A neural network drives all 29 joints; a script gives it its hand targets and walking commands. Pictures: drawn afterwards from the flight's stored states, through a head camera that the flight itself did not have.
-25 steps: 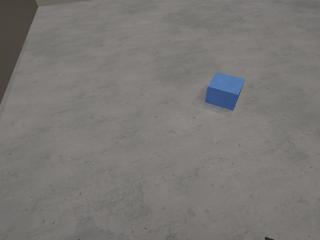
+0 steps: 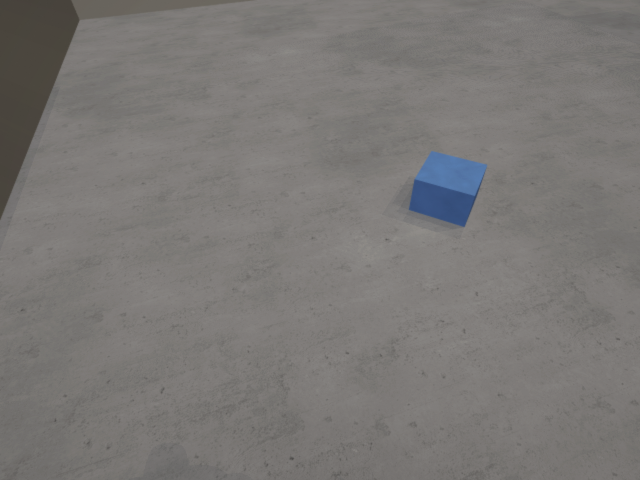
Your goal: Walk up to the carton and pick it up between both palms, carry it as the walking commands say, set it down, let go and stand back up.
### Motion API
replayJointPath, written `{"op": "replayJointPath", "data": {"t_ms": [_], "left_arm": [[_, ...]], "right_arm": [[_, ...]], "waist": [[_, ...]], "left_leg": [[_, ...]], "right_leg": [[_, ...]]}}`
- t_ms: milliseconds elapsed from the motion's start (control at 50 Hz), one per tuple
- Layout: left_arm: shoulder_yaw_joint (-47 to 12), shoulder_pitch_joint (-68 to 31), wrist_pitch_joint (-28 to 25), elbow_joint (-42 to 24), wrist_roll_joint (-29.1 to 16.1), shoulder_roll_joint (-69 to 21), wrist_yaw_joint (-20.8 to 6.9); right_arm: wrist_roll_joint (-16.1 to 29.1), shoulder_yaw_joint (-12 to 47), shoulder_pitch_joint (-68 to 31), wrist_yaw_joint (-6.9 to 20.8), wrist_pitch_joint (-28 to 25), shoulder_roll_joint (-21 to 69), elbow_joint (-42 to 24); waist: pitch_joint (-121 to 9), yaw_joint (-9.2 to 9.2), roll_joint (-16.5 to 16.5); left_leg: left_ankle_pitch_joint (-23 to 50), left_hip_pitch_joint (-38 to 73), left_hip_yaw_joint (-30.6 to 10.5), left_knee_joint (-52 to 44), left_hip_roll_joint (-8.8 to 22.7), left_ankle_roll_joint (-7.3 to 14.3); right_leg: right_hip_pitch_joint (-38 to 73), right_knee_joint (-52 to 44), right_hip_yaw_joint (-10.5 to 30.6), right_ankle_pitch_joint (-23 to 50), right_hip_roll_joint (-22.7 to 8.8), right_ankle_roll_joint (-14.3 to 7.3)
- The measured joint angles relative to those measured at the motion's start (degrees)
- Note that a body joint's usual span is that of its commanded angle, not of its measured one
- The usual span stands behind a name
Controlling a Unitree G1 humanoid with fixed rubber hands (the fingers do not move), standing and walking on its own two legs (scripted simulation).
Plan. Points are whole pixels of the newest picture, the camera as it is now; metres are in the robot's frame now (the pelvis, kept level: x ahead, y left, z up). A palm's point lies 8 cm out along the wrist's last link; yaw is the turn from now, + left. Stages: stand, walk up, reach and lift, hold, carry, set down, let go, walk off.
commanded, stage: stand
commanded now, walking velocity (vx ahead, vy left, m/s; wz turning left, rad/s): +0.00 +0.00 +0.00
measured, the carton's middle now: (447, 187) +1.49 -0.61 -0.68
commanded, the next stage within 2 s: walk up in 1.14 s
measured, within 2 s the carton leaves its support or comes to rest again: neither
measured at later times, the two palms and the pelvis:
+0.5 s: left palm out of the picture +0.06 +0.28 -0.12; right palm out of the picture +0.05 -0.27 -0.12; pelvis -0.01 +0.00 +0.01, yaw +0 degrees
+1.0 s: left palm out of the picture +0.06 +0.28 -0.12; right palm out of the picture +0.05 -0.28 -0.12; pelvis -0.01 +0.00 +0.01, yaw +0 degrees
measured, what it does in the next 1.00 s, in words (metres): stands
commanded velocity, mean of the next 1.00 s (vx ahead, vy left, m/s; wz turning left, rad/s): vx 0.00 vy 0.00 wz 0.00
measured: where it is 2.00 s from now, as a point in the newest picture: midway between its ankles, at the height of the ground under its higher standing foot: outside the picture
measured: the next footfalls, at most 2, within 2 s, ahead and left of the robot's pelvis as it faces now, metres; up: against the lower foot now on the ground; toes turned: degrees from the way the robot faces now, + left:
right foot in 1.66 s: +0.12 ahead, -0.24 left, +0.00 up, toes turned -10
left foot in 2.00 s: +0.27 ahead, -0.01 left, +0.00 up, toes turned -10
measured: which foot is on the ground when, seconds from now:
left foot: down 0.00-1.00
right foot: down 0.00-1.00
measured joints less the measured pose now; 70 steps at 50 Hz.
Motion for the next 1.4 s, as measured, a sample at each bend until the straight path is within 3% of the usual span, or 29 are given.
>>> {"op": "replayJointPath", "data": {"t_ms": [260,1340,1400], "left_arm": [[0.0,0.0,0.0,2.1,0.0,0.1,-0.3],[0.0,0.0,0.2,3.5,0.0,0.3,-0.3],[0.0,2.2,1.1,1.0,0.0,1.2,-2.5]], "right_arm": [[0.0,0.0,0.0,0.0,0.0,0.0,2.6],[0.0,0.0,0.0,0.0,-0.1,-0.2,4.7],[0.0,-0.9,0.0,0.6,-1.1,-0.7,3.3]], "waist": [[-0.4,0.0,0.0],[-1.0,0.03,0.0],[-1.9,-0.2,-0.1]], "left_leg": [[2.9,1.1,0.0,-4.0,0.0,0.0],[3.8,2.8,0.0,-6.7,0.0,0.0],[1.7,2.9,1.2,-6.6,0.4,0.6]], "right_leg": [[1.2,-4.2,0.0,3.0,0.0,0.0],[2.5,-6.1,0.0,3.6,0.0,0.1],[-0.9,0.8,0.2,-4.4,0.0,0.1]]}}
